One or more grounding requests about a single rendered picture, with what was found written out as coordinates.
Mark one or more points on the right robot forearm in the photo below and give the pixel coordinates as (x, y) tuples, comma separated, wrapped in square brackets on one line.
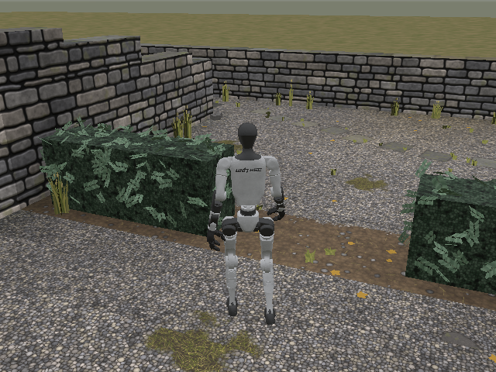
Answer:
[(279, 202)]

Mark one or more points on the left robot forearm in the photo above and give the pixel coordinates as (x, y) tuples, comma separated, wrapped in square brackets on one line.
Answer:
[(214, 213)]

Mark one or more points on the left robot hand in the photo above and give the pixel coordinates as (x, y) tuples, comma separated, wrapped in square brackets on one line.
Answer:
[(211, 240)]

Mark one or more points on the robot left upper arm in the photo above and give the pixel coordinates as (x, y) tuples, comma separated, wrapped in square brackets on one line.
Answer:
[(221, 177)]

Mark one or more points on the robot right upper arm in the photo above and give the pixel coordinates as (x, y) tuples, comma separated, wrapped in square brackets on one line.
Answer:
[(275, 175)]

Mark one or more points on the robot left foot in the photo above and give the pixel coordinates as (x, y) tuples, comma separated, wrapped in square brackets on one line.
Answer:
[(232, 309)]

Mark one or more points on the right robot hand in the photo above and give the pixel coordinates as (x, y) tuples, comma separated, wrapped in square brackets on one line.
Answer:
[(273, 210)]

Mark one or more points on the robot right shin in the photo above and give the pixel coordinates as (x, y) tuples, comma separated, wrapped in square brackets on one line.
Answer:
[(268, 286)]

